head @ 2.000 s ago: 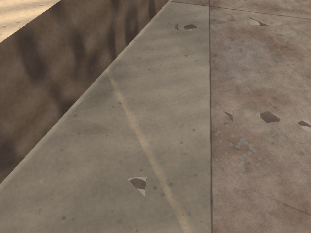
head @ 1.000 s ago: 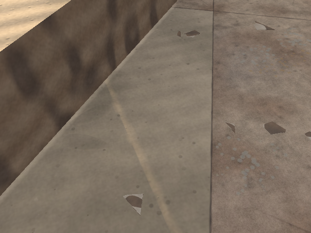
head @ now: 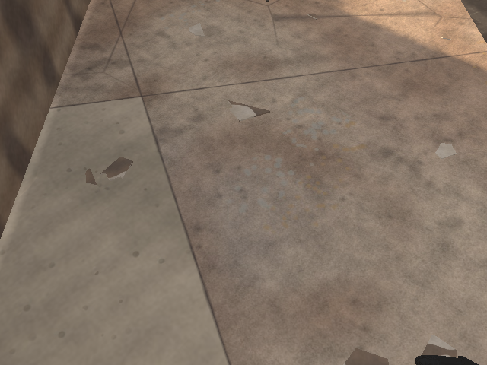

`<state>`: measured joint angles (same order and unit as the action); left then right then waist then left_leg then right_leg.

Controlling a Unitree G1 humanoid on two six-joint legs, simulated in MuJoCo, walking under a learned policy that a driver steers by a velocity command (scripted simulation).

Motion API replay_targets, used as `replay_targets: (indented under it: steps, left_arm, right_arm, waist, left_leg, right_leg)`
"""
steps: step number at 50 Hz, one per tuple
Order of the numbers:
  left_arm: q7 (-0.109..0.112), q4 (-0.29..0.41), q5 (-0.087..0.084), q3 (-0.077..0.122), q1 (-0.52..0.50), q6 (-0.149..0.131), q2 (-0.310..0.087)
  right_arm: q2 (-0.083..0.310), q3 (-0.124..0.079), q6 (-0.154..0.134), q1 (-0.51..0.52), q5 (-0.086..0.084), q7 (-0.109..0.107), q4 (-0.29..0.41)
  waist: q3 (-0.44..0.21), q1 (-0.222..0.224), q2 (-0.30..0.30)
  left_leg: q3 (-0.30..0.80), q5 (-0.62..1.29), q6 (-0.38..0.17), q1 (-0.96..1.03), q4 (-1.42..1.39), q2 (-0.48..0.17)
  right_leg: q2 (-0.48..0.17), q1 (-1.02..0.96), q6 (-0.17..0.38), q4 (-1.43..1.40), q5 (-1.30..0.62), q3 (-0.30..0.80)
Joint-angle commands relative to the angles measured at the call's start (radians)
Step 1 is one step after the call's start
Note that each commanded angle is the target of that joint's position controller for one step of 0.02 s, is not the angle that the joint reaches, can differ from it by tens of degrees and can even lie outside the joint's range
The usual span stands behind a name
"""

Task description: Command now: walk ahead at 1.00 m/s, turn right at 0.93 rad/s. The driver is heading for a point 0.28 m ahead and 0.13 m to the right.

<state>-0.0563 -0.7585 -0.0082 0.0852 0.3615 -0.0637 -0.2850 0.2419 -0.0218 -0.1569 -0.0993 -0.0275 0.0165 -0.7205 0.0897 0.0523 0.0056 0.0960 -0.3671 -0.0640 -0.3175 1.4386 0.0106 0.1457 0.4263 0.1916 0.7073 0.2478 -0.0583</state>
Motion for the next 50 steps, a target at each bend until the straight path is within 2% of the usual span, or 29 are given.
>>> replay_targets:
  steps: [1,3,5,6,8,10,12,13,14,15,16,17,18,19,20,21,23,25,27,29,31,32,33,34,35,36,37,42,50]
  left_arm:
    - [0.013,0.116,0.004,0.021,-0.044,-0.047,-0.122]
    - [0.037,0.116,-0.013,0.014,-0.045,-0.043,-0.101]
    - [0.063,0.108,-0.022,0.01,-0.01,-0.036,-0.087]
    - [0.075,0.102,-0.023,0.01,-0.014,-0.028,-0.087]
    - [0.084,0.074,-0.018,0.016,0.031,-0.003,-0.092]
    - [0.083,0.033,-0.02,0.018,0.11,0.013,-0.082]
    - [0.091,0.007,-0.022,0.015,0.14,0.022,-0.058]
    - [0.098,0.007,-0.02,0.019,0.128,0.025,-0.065]
    - [0.104,0.019,-0.016,0.025,0.084,0.026,-0.082]
    - [0.101,0.046,-0.01,0.023,0.014,0.024,-0.082]
    - [0.095,0.096,0.017,0.0,-0.027,0.022,-0.019]
    - [0.077,0.057,-0.014,-0.022,0.267,0.023,0.031]
    - [0.066,0.019,-0.023,-0.016,0.31,0.037,-0.079]
    - [0.063,0.052,-0.031,-0.005,0.125,0.053,-0.128]
    - [0.071,0.089,-0.013,-0.004,-0.007,0.06,-0.13]
    - [0.079,0.112,0.002,-0.004,-0.071,0.067,-0.12]
    - [0.08,0.111,0.003,-0.02,-0.04,0.076,-0.052]
    - [0.092,0.1,0.013,-0.039,-0.029,0.066,0.001]
    - [0.094,0.088,0.016,-0.044,-0.035,0.063,-0.001]
    - [0.09,0.087,0.011,-0.036,-0.054,0.075,-0.035]
    - [0.082,0.092,0.018,-0.031,-0.091,0.09,-0.041]
    - [0.08,0.1,0.03,-0.031,-0.118,0.094,-0.041]
    - [0.08,0.118,0.042,-0.03,-0.14,0.094,-0.05]
    - [0.086,0.138,0.048,-0.027,-0.151,0.092,-0.086]
    - [0.086,0.12,0.044,-0.013,-0.179,0.09,-0.134]
    - [0.081,0.127,0.044,-0.024,-0.198,0.081,-0.076]
    - [0.079,0.12,0.047,-0.035,-0.204,0.071,-0.043]
    - [0.079,0.107,0.029,-0.033,-0.168,0.043,-0.044]
    - [0.083,0.097,0.022,-0.029,-0.139,0.044,-0.035]
  right_arm:
    - [0.128,-0.034,-0.008,-0.05,0.024,-0.006,0.1]
    - [0.13,-0.039,0.016,-0.022,0.033,-0.018,0.109]
    - [0.094,-0.026,0.022,0.122,0.049,-0.027,0.166]
    - [0.068,-0.02,0.021,0.171,0.053,-0.026,0.186]
    - [0.026,-0.011,0.017,0.235,0.062,-0.016,0.213]
    - [0.05,-0.028,0.009,0.247,0.047,-0.002,0.231]
    - [0.079,-0.046,0.002,0.256,0.039,0.002,0.243]
    - [0.101,-0.058,-0.005,0.228,0.039,0.001,0.238]
    - [0.124,-0.071,-0.012,0.148,0.042,-0.001,0.218]
    - [0.146,-0.08,-0.02,-0.009,0.049,0.003,0.179]
    - [0.193,-0.082,-0.019,-0.214,0.061,0.004,0.136]
    - [0.199,-0.072,-0.014,-0.25,0.087,0.017,0.097]
    - [0.178,-0.077,0.007,-0.218,0.055,0.024,0.113]
    - [0.119,-0.062,0.03,-0.141,0.05,0.015,0.14]
    - [0.081,-0.04,0.049,-0.059,0.048,0.009,0.138]
    - [0.067,-0.026,0.054,-0.022,0.048,0.006,0.128]
    - [0.073,-0.025,0.06,0.0,0.057,0.009,0.092]
    - [0.094,-0.033,0.059,0.008,0.056,0.013,0.062]
    - [0.124,-0.043,0.069,-0.018,0.046,0.009,0.032]
    - [0.134,-0.043,0.086,-0.017,0.037,0.006,0.022]
    - [0.125,-0.035,0.104,0.01,0.03,0.006,0.023]
    - [0.104,-0.025,0.11,0.002,0.031,0.006,0.018]
    - [0.078,-0.013,0.112,-0.022,0.039,0.008,0.005]
    - [0.064,-0.005,0.111,-0.051,0.05,0.009,-0.003]
    - [0.071,-0.012,0.115,-0.111,0.043,0.006,-0.007]
    - [0.09,-0.014,0.117,-0.086,0.05,-0.002,-0.016]
    - [0.083,-0.014,0.12,-0.079,0.05,-0.006,-0.015]
    - [0.077,-0.012,0.122,-0.088,0.048,-0.013,-0.042]
    - [0.081,-0.012,0.127,-0.063,0.037,-0.017,-0.075]
  waist:
    - [-0.075,-0.11,-0.128]
    - [-0.036,-0.109,-0.106]
    - [0.011,-0.052,-0.072]
    - [0.032,-0.032,-0.039]
    - [0.009,0.033,0.019]
    - [-0.041,0.078,0.068]
    - [-0.064,0.08,0.098]
    - [-0.087,0.053,0.113]
    - [-0.131,-0.008,0.128]
    - [-0.217,-0.102,0.142]
    - [-0.398,-0.171,0.038]
    - [-0.612,-0.047,-0.384]
    - [-0.682,-0.078,-0.252]
    - [-0.544,-0.115,-0.148]
    - [-0.376,-0.093,-0.012]
    - [-0.273,-0.065,0.013]
    - [-0.189,-0.01,-0.052]
    - [-0.219,-0.002,-0.084]
    - [-0.294,-0.012,-0.099]
    - [-0.303,-0.016,-0.102]
    - [-0.24,-0.009,-0.11]
    - [-0.196,-0.015,-0.114]
    - [-0.159,-0.017,-0.101]
    - [-0.143,-0.034,-0.042]
    - [-0.119,-0.096,0.093]
    - [-0.092,-0.077,0.094]
    - [-0.081,-0.085,0.105]
    - [-0.089,-0.074,0.026]
    - [-0.148,-0.065,-0.002]
  left_leg:
    - [0.089,0.059,0.023,-0.331,-0.124,-0.068]
    - [0.058,0.073,0.074,-0.293,-0.288,-0.091]
    - [0.005,0.209,0.114,-0.263,-0.507,-0.071]
    - [-0.028,0.326,0.123,-0.237,-0.634,-0.052]
    - [-0.107,0.551,0.122,-0.124,-0.834,0.004]
    - [-0.11,0.653,0.114,-0.067,-0.917,0.042]
    - [-0.09,0.618,0.087,-0.098,-0.989,0.055]
    - [-0.087,0.591,0.066,-0.084,-1.007,0.063]
    - [-0.102,0.614,0.044,-0.012,-1.032,0.068]
    - [-0.094,0.737,0.02,0.153,-1.039,0.023]
    - [0.083,1.092,-0.027,0.477,-0.889,-0.185]
    - [0.573,1.268,-0.314,0.797,-0.889,-0.509]
    - [0.69,0.825,-0.331,0.794,-0.935,-0.507]
    - [0.53,0.606,-0.279,0.671,-0.979,-0.419]
    - [0.396,0.535,-0.219,0.446,-1.034,-0.342]
    - [0.326,0.535,-0.196,0.279,-1.065,-0.295]
    - [0.19,0.649,-0.155,0.078,-1.112,-0.206]
    - [0.082,0.911,-0.171,0.027,-1.11,-0.18]
    - [0.069,0.934,-0.189,0.065,-1.1,-0.208]
    - [0.076,0.681,-0.179,0.046,-1.122,-0.222]
    - [0.073,0.24,-0.137,-0.049,-1.153,-0.191]
    - [0.076,0.04,-0.1,-0.101,-1.169,-0.166]
    - [0.074,-0.097,-0.051,-0.144,-1.168,-0.141]
    - [0.043,-0.162,-0.003,-0.172,-1.117,-0.104]
    - [-0.051,-0.099,0.03,-0.094,-1.077,-0.032]
    - [-0.069,-0.017,0.051,-0.009,-1.027,-0.025]
    - [-0.073,0.03,0.053,0.026,-1.01,-0.025]
    - [-0.059,0.12,0.028,0.024,-1.001,-0.046]
    - [-0.059,0.281,0.031,0.081,-0.948,-0.055]
  right_leg:
    - [-0.264,-0.233,0.166,-0.483,0.21,0.702]
    - [-0.214,-0.14,0.155,-0.499,0.083,0.573]
    - [-0.161,-0.059,0.138,-0.504,-0.045,0.473]
    - [-0.124,-0.036,0.103,-0.467,-0.169,0.402]
    - [-0.086,0.0,0.023,-0.401,-0.291,0.319]
    - [-0.106,-0.07,-0.009,-0.342,-0.287,0.351]
    - [-0.13,-0.222,-0.03,-0.248,-0.338,0.394]
    - [-0.142,-0.288,-0.045,-0.185,-0.437,0.412]
    - [-0.138,-0.327,-0.074,-0.088,-0.571,0.404]
    - [-0.117,-0.318,-0.118,0.083,-0.623,0.366]
    - [-0.078,-0.148,-0.165,0.416,-0.249,0.313]
    - [0.069,0.105,-0.229,0.81,0.493,0.32]
    - [-0.033,0.191,-0.239,0.906,0.415,0.379]
    - [-0.08,0.23,-0.254,0.894,0.362,0.317]
    - [-0.111,0.224,-0.257,0.788,0.294,0.25]
    - [-0.136,0.196,-0.253,0.698,0.262,0.23]
    - [-0.176,0.063,-0.244,0.464,0.258,0.189]
    - [-0.171,-0.049,-0.255,0.247,0.255,0.134]
    - [-0.178,-0.127,-0.253,0.123,0.107,0.13]
    - [-0.18,-0.187,-0.237,0.039,0.015,0.127]
    - [-0.168,-0.266,-0.205,-0.097,-0.074,0.106]
    - [-0.166,-0.297,-0.185,-0.152,-0.079,0.105]
    - [-0.196,-0.319,-0.161,-0.213,-0.082,0.144]
    - [-0.276,-0.331,-0.126,-0.268,-0.069,0.229]
    - [-0.277,-0.179,-0.096,-0.287,0.148,0.246]
    - [-0.242,-0.084,-0.108,-0.325,0.256,0.229]
    - [-0.231,-0.048,-0.126,-0.336,0.265,0.221]
    - [-0.207,-0.109,-0.155,-0.255,0.018,0.19]
    - [-0.191,-0.166,-0.152,-0.203,-0.178,0.17]
